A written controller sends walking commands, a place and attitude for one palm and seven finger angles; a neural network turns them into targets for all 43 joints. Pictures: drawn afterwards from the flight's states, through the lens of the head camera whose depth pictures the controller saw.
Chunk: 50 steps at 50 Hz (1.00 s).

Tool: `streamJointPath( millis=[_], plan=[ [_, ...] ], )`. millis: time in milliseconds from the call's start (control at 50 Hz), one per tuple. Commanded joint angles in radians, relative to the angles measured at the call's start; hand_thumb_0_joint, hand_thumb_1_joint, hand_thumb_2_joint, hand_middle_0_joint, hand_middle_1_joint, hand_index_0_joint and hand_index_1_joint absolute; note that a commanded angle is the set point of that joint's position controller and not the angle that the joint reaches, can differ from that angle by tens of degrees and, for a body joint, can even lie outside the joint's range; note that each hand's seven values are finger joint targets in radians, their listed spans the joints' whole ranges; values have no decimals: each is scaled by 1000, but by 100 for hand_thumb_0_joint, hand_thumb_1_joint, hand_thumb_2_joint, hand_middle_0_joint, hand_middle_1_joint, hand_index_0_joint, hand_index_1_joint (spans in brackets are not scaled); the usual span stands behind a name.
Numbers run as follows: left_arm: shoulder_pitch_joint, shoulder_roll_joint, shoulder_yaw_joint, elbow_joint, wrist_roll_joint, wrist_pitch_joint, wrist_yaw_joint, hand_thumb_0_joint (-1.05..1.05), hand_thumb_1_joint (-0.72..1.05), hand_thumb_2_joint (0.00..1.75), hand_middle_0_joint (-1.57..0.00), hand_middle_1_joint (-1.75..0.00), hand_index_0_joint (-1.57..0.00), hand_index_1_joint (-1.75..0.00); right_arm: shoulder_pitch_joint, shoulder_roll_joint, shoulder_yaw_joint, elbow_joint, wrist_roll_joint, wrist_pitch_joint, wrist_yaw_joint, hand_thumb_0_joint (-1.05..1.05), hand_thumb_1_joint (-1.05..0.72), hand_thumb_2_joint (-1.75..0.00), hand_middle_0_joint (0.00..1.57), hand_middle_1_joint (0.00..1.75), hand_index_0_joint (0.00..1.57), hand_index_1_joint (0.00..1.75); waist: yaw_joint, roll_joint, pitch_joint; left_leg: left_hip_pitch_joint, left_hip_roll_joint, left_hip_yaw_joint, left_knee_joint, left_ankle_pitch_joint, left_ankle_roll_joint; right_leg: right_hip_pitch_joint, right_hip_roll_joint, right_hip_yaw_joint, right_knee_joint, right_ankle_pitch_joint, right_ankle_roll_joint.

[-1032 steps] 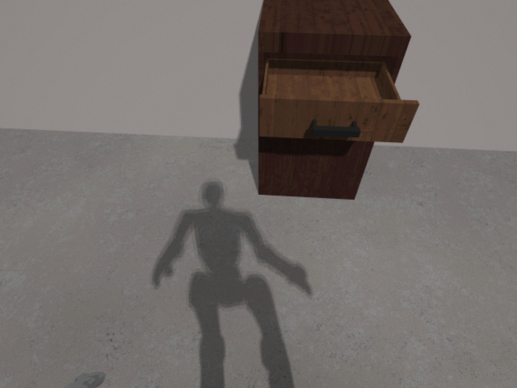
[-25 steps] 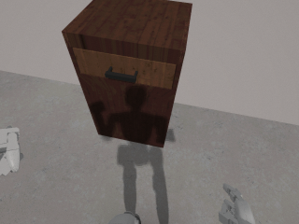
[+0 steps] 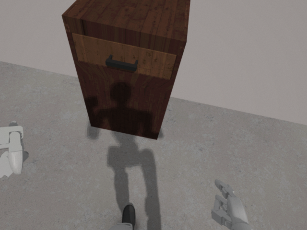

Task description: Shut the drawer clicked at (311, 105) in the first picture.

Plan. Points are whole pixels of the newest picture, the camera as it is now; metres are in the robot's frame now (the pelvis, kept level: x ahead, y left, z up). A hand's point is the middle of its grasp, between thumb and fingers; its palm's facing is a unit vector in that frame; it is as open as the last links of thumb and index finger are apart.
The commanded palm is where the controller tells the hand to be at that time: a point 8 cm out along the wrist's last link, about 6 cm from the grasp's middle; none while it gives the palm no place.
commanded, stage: stop stepping back and stand still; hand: left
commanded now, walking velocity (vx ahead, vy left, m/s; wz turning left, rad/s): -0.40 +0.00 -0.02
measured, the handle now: (122, 62) +0.77 +0.21 -0.08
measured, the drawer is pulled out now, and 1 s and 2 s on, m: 0.00 0.00 0.00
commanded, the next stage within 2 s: let the arm hang, fingers relaxed in 0.90 s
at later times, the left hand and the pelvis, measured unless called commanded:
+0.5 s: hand out of the picture +0.09 +0.22 +0.17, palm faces +0.20 -0.85 -0.49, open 3.3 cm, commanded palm +0.04 +0.28 +0.18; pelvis -0.10 +0.00 +0.00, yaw -3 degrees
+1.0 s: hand out of the picture +0.10 +0.25 +0.17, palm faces +0.34 -0.80 -0.49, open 3.3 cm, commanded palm none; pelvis -0.08 +0.02 +0.00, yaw -1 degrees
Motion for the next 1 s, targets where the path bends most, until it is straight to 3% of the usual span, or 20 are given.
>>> streamJointPath(
  millis=[0, 80, 100, 140, 200, 260, 300, 400, 440, 460, 520, 580, 620, 640, 660, 780, 840, 900, 960, 980],
  plan=[
    [-12, 159, 110, -212, -23, -55, 2, 0, 90, 90, -140, -160, -140, -160, 37, -165, -72, -91, -9, -23, -7, 0, -90, -90, 20, 30, 20, 30, -18, 273, -298, 569, 143, -131, -24, -272, -122, -107, 2, -36, -334, 72, -24],
    [4, 269, 204, -245, -40, -60, 7, 0, 90, 90, -140, -160, -140, -160, -18, -144, -48, -131, 27, 22, -23, 0, -90, -90, 20, 30, 20, 30, -29, -113, -151, 420, -38, -57, 622, -474, -113, -375, -407, 218, -549, 427, -116],
    [-5, 267, 199, -235, -38, -45, 11, 0, 90, 90, -140, -160, -140, -160, -37, -145, -43, -154, 35, 10, -29, 0, -90, -90, 20, 30, 20, 30, -18, -148, -110, 338, -58, -82, 773, -555, -114, -406, -431, 172, -502, 323, -165],
    [73, 176, 168, -119, -22, 15, -7, 0, 90, 90, -140, -160, -140, -160, -52, -156, -51, -163, 56, 27, -25, 0, -90, -90, 20, 30, 20, 30, -38, -200, -24, 164, -36, -99, 708, -477, -79, -277, -347, 104, -368, 472, -141],
    [-11, 129, 106, -34, -12, 50, 15, 0, 90, 90, -140, -160, -140, -160, -37, -179, -25, -149, 65, 32, -58, 0, -90, -90, 20, 30, 20, 30, -67, 92, 75, 296, -43, -70, 253, -273, -45, -255, -209, -6, -170, 525, -15],
    [-78, 119, 92, 20, -4, 32, 28, 0, 90, 90, -140, -160, -140, -160, 10, -215, -40, -142, 67, -19, -66, 0, -90, -90, 20, 30, 20, 30, -40, 151, 54, 283, 136, -389, 84, -282, 54, -213, -82, 46, -46, 189, 55],
    [-41, 139, 101, -61, 0, 32, 25, 0, 90, 90, -140, -160, -140, -160, 4, -195, -41, -143, 43, -26, -62, 0, -90, -90, 20, 30, 20, 30, -35, 162, -21, 221, 151, -464, -75, -620, 7, -105, -66, 31, -65, 72, 26],
    [204, 143, 126, -214, 9, 24, 18, 0, 90, 90, -140, -160, -140, -160, -12, -192, -60, -186, 48, -14, -29, 0, -90, -90, 20, 30, 20, 30, -22, 133, -120, 84, -18, -168, 94, -700, -78, 105, -76, 9, -277, 51, -20],
    [238, 167, 161, -201, -3, 25, 22, 0, 90, 90, -140, -160, -140, -160, 25, -186, -80, -160, 49, 16, -24, 0, -90, -90, 20, 30, 20, 30, -35, -168, -86, 142, -96, -74, 607, -516, -93, -162, -319, 307, -481, -131, -148],
    [183, 149, 147, -202, -4, 31, 32, 0, 90, 90, -140, -160, -140, -160, 17, -185, -85, -148, 52, 31, -26, 0, -90, -90, 20, 30, 20, 30, -38, -199, -15, 18, -76, -91, 767, -473, -85, -184, -414, 415, -520, -99, -204],
    [63, 103, 114, -77, 14, 36, 48, 0, 90, 90, -140, -160, -140, -160, 33, -164, -65, -129, 48, 24, -41, 0, -90, -90, 20, 30, 20, 30, -70, -70, 37, 67, 10, -114, 601, -507, -56, -235, -364, 251, -421, -4, -146],
    [-46, 53, 39, 54, 35, 45, 59, 0, 90, 90, -140, -160, -140, -160, 26, -182, -62, -104, 50, -1, -75, 0, -90, -90, 20, 30, 20, 30, -67, 28, 81, 332, -38, -31, 303, -508, -32, -344, -238, 97, -278, -44, -73],
    [-138, 45, 16, 0, 39, 34, 65, 0, 90, 90, -140, -160, -140, -160, 35, -222, -66, -119, 45, -18, -87, 0, -90, -90, 20, 30, 20, 30, -61, 259, 84, 365, 125, -363, 91, -672, 57, -384, -109, 21, -19, 69, 5],
    [-166, 48, 5, -25, 43, 29, 62, 0, 90, 90, -140, -160, -140, -160, 32, -213, -56, -136, 51, -25, -88, 0, -90, -90, 20, 30, 20, 30, -64, 304, 86, 359, 227, -532, 14, -663, 112, -411, -74, -10, 124, 75, 29],
    [-179, 89, 34, -54, 46, 22, 55, 0, 90, 90, -140, -160, -140, -160, 31, -189, -49, -131, 46, -35, -80, 0, -90, -90, 20, 30, 20, 30, -59, 224, 63, 282, 240, -561, -41, -737, 125, -350, -84, 30, 207, 35, 27],
    [75, 100, 63, -210, 46, 44, 47, 0, 90, 90, -140, -160, -140, -160, -16, -166, -34, -161, 43, -44, -32, 0, -90, -90, 20, 30, 20, 30, -19, 151, -45, 40, 62, -197, 119, -657, 9, 73, -104, 32, -191, 222, 16],
    [107, 134, 121, -130, 34, 51, 51, 0, 90, 90, -140, -160, -140, -160, -10, -157, -48, -158, 35, 6, -22, 0, -90, -90, 20, 30, 20, 30, -39, -115, 2, 1, -66, -84, 561, -560, -67, -88, -383, 494, -504, -36, -131],
    [75, 86, 97, -44, 18, 54, 54, 0, 90, 90, -140, -160, -140, -160, 11, -151, -46, -145, 49, 27, -28, 0, -90, -90, 20, 30, 20, 30, -58, -128, 20, 71, -29, -113, 518, -510, -63, -104, -358, 335, -418, 237, -138],
    [63, 74, 80, -16, 22, 43, 59, 0, 90, 90, -140, -160, -140, -160, -1, -157, -35, -136, 56, 18, -51, 0, -90, -90, 20, 30, 20, 30, -50, 15, -39, 318, -20, -104, 172, -273, -41, -83, -208, 115, -211, 485, -24],
    [-63, -102, -318, 724, 128, 206, -105, 0, 90, 90, -140, -160, -140, -160, 23, -299, -82, 85, 34, -22, 53, 0, -90, -90, 20, 30, 20, 30, -84, 117, -61, 322, 44, -225, 366, 178, -8, -251, -214, 10, 61, 774, 29]
  ],
)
